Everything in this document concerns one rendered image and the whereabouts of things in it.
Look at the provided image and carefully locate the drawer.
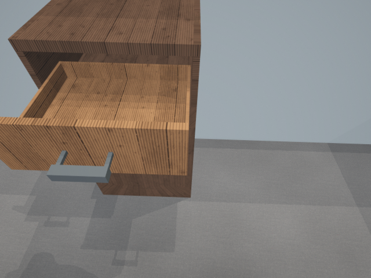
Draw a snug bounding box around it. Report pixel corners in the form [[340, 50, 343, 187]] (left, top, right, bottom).
[[0, 61, 191, 175]]

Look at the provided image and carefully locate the handle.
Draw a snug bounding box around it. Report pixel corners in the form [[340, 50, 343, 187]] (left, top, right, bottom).
[[46, 151, 114, 183]]

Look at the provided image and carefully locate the cabinet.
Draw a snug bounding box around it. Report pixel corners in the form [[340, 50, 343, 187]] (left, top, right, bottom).
[[8, 0, 201, 197]]

